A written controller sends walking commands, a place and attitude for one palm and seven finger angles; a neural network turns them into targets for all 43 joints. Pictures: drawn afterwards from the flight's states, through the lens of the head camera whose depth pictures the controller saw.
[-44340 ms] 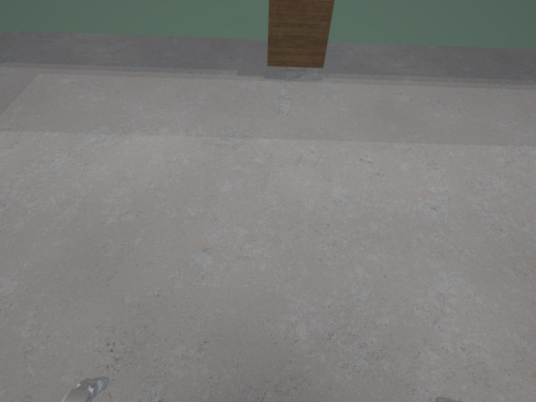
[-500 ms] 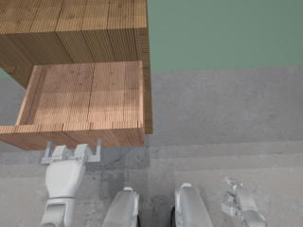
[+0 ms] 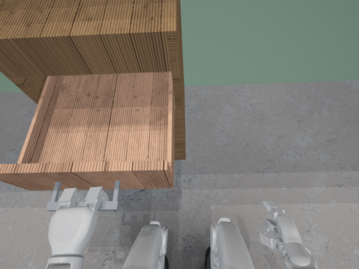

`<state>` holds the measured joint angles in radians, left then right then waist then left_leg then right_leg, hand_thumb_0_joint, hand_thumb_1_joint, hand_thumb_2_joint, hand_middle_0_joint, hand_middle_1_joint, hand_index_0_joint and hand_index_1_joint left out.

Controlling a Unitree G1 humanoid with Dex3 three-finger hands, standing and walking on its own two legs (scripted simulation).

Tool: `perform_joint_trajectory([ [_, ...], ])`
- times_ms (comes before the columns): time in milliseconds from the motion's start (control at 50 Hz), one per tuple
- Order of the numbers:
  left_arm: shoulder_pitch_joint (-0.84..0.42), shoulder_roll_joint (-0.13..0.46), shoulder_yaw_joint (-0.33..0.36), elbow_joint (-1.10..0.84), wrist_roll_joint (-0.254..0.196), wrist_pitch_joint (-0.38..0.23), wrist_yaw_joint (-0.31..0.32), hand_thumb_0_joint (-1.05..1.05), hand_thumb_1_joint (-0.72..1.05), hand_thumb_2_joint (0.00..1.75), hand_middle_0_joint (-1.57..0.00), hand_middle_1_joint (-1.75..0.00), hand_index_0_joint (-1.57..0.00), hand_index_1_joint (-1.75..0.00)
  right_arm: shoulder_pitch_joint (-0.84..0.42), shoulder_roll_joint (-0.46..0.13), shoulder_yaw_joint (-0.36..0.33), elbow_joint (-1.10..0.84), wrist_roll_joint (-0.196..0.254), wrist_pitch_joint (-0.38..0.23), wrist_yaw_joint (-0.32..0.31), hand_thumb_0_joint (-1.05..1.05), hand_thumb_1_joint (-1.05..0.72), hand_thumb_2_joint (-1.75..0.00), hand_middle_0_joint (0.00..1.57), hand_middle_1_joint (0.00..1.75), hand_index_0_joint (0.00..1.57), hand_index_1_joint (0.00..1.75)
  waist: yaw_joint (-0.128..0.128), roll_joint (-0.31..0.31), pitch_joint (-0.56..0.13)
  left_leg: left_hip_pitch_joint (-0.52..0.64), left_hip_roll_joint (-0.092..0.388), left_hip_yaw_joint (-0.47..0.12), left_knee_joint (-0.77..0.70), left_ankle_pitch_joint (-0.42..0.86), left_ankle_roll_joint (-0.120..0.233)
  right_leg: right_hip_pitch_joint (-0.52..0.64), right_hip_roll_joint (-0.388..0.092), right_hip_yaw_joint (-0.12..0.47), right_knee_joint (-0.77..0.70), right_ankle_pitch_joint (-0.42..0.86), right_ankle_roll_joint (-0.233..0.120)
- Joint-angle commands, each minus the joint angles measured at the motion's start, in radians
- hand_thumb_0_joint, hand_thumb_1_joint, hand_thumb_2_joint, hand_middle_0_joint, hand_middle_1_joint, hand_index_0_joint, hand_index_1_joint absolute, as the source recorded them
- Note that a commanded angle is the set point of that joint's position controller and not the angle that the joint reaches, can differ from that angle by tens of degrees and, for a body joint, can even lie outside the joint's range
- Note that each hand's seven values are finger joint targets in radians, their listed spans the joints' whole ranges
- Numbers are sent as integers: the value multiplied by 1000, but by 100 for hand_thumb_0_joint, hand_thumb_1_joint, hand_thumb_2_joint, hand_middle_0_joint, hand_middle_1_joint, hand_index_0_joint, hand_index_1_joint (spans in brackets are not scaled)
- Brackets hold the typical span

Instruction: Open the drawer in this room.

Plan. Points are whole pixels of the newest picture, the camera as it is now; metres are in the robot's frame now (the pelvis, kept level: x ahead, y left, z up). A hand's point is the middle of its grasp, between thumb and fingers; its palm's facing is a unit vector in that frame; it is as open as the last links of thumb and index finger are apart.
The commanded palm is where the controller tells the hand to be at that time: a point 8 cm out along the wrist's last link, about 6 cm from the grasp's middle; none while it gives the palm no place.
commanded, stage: pull the drawer open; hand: left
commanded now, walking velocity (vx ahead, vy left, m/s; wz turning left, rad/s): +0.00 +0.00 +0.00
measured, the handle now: (85, 196) +0.27 +0.24 -0.05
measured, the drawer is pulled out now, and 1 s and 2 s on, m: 0.25 0.30 0.30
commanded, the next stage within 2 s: open the thumb to release the handle in 0.90 s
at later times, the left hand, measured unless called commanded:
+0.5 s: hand (84, 243) +0.17 +0.22 -0.07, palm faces -0.16 -0.08 -0.98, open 5.7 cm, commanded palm +0.13 +0.23 -0.02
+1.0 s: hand (83, 253) +0.15 +0.22 -0.07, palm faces -0.17 -0.09 -0.98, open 5.7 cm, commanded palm +0.14 +0.23 -0.02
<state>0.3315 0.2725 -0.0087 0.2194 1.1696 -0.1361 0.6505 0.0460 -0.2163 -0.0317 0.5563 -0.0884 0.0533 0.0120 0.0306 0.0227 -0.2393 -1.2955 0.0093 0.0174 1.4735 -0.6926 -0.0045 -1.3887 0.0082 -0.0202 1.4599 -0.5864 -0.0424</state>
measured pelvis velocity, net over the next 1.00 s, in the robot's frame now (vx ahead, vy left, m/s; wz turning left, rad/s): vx -0.01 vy -0.01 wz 0.02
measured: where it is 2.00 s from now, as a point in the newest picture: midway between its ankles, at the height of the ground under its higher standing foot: outside the picture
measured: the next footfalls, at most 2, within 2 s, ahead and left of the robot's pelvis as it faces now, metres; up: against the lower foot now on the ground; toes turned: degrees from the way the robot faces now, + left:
none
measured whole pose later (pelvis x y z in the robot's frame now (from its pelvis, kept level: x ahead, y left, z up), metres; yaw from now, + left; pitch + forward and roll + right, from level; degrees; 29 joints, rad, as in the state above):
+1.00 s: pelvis -0.01 -0.01 -0.02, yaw +1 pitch +29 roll +2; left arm 0.47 0.28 0.02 0.12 1.15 -0.22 0.61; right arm 0.03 -0.20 -0.04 0.54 -0.09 0.05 0.01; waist 0.06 0.03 -0.25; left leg -1.35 0.00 0.01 1.53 -0.70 -0.02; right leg -1.45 0.00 -0.02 1.54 -0.60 -0.06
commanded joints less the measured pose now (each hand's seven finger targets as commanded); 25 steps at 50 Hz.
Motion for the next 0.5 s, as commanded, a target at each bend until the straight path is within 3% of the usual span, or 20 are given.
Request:
perform_joint_trajectory([
  [0, 217, 151, 112, -137, -13, -17, 53, 0, 90, 90, -40, -135, -40, -135, -26, -94, -37, -132, -2, -40, -9, 0, -90, -90, 20, 30, 20, 30, 54, -44, -361, 181, -49, -10, -158, 368, 31, 369, 10, 39, -175, 408, -24],
  [80, 244, 141, 102, -142, -11, -27, 51, 0, 90, 90, -40, -135, -40, -135, -31, -93, -36, -139, -3, -42, -8, 0, -90, -90, 20, 30, 20, 30, 58, -29, -355, 185, -51, -12, -157, 365, 31, 350, 9, 31, -170, 386, -25],
  [220, 272, 136, 92, -174, -20, -38, 39, 0, 90, 90, -40, -135, -40, -135, -34, -88, -37, -148, -3, -46, -9, 0, -90, -90, 20, 30, 20, 30, 57, -61, -362, 177, -51, -13, -149, 347, 33, 348, 6, 41, -174, 376, -22],
  [240, 278, 148, 112, -174, -20, -43, 41, 0, 90, 90, -40, -135, -40, -135, -42, -83, -36, -149, 0, -45, -12, 0, -90, -90, 20, 30, 20, 30, 69, -37, -367, 173, -52, -14, -150, 363, 33, 352, 7, 29, -161, 381, -27],
  [320, 289, 153, 116, -174, -26, -52, 35, 0, 90, 90, -40, -135, -40, -135, -40, -81, -35, -147, -1, -45, -14, 0, -90, -90, 20, 30, 20, 30, 60, -89, -347, 144, -53, -9, -137, 324, 34, 357, 4, 56, -176, 368, -19],
  [340, 294, 157, 128, -168, -23, -57, 37, 0, 90, 90, -40, -135, -40, -135, -54, -77, -33, -147, 1, -44, -17, 0, -90, -90, 20, 30, 20, 30, 71, -52, -341, 136, -55, -13, -141, 335, 33, 350, 6, 40, -161, 361, -27],
  [400, 313, 142, 100, -188, -20, -65, 34, 0, 90, 90, -40, -135, -40, -135, -46, -79, -33, -151, -3, -49, -11, 0, -90, -90, 20, 30, 20, 30, 70, -31, -357, 164, -54, -12, -138, 339, 32, 324, 5, 37, -157, 346, -25],
  [480, 325, 146, 110, -189, -23, -72, 31, 0, 90, 90, -40, -135, -40, -135, -50, -75, -35, -151, -2, -48, -13, 0, -90, -90, 20, 30, 20, 30, 69, -66, -348, 149, -54, -12, -130, 329, 33, 327, 4, 40, -158, 349, -22],
])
